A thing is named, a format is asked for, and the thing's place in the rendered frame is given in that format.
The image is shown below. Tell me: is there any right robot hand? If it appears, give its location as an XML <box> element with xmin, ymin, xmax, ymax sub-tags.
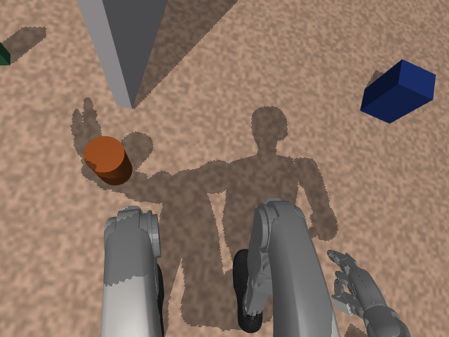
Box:
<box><xmin>327</xmin><ymin>250</ymin><xmax>387</xmax><ymax>319</ymax></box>

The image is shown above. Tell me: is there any right robot foot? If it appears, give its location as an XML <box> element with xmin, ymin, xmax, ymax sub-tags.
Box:
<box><xmin>233</xmin><ymin>249</ymin><xmax>262</xmax><ymax>333</ymax></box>

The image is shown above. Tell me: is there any right robot arm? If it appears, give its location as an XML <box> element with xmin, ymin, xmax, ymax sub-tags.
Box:
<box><xmin>363</xmin><ymin>305</ymin><xmax>411</xmax><ymax>337</ymax></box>

